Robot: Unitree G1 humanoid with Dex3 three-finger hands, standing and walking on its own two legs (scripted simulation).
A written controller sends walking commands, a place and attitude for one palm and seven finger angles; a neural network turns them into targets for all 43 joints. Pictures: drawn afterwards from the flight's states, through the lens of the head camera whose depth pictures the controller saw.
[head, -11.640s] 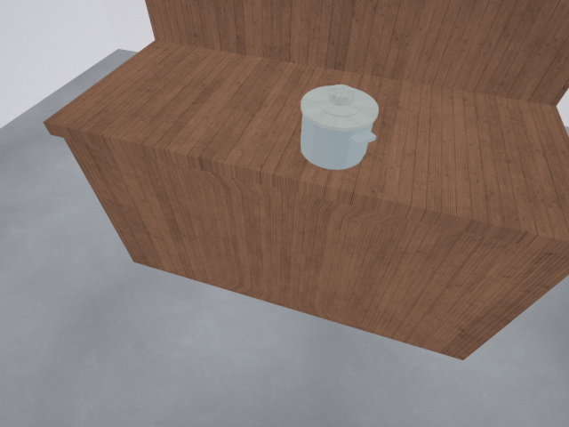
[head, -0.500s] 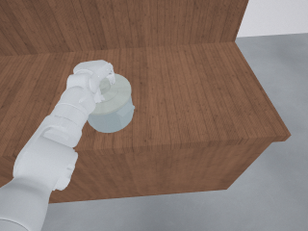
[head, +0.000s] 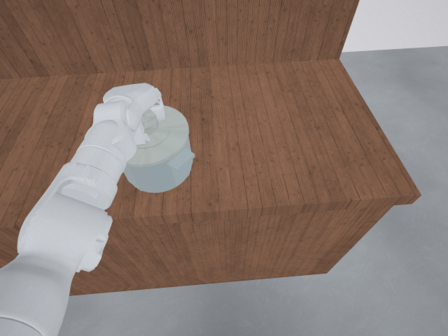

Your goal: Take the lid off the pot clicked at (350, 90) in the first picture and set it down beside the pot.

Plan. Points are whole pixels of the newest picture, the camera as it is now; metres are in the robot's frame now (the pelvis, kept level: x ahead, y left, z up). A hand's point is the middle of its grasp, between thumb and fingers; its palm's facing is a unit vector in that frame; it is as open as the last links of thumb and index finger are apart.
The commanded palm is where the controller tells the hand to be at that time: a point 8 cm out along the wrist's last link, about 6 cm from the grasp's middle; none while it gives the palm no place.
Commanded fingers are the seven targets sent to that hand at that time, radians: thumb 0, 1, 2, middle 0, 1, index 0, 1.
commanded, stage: close the fingers and squeeze the knob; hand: left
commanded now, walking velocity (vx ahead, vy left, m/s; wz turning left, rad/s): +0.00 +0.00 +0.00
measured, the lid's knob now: (144, 123) +0.51 +0.14 +0.09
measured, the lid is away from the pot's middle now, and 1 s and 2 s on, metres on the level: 0.00 0.01 0.01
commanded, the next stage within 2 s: lift the lid straight up in 0.34 s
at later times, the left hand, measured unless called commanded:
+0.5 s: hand (140, 129) +0.47 +0.14 +0.11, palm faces -0.35 -0.07 -0.93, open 8.4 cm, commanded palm +0.47 +0.14 +0.17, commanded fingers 0.00 0.58 1.06 -0.72 -1.03 -0.74 -1.02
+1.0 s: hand (133, 121) +0.47 +0.14 +0.13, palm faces -0.35 -0.07 -0.93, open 8.3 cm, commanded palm +0.47 +0.14 +0.21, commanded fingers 0.00 0.59 1.06 -0.72 -1.02 -0.74 -1.02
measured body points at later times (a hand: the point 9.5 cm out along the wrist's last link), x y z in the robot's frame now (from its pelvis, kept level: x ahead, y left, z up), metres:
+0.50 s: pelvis +0.00 +0.00 +0.00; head +0.04 -0.02 +0.45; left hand +0.49 +0.14 +0.16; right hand +0.06 -0.26 -0.14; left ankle +0.01 +0.09 -0.73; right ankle -0.05 -0.12 -0.73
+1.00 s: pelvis +0.00 +0.00 +0.00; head +0.04 -0.03 +0.45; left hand +0.48 +0.15 +0.18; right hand +0.08 -0.27 -0.13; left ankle +0.01 +0.09 -0.73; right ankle -0.05 -0.12 -0.73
